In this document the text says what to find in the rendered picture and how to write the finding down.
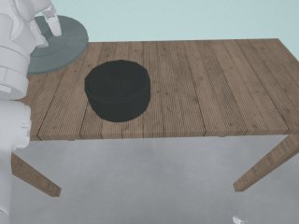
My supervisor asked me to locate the lid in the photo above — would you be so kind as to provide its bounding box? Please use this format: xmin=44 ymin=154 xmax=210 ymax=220
xmin=27 ymin=15 xmax=89 ymax=75

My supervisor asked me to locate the table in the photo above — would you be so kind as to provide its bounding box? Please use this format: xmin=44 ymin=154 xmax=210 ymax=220
xmin=10 ymin=38 xmax=299 ymax=197

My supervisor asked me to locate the robot left forearm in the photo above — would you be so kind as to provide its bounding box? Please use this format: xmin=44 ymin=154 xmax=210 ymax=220
xmin=0 ymin=0 xmax=36 ymax=100

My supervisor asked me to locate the robot left hand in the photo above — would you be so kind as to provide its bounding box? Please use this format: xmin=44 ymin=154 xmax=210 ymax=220
xmin=30 ymin=0 xmax=62 ymax=48

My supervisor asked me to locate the left robot upper arm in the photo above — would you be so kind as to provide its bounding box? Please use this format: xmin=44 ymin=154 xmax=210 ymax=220
xmin=0 ymin=98 xmax=32 ymax=224

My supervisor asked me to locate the pot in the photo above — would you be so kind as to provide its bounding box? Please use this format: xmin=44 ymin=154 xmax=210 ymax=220
xmin=84 ymin=60 xmax=150 ymax=123

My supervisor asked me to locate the knob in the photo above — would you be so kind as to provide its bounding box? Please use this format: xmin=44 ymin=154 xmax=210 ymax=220
xmin=37 ymin=21 xmax=52 ymax=41

